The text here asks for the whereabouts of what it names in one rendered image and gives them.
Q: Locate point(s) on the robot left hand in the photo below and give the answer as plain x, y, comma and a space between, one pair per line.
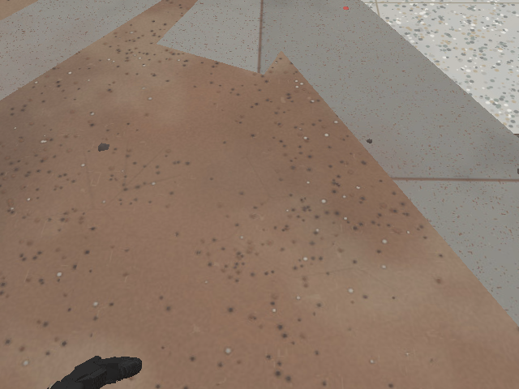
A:
97, 372

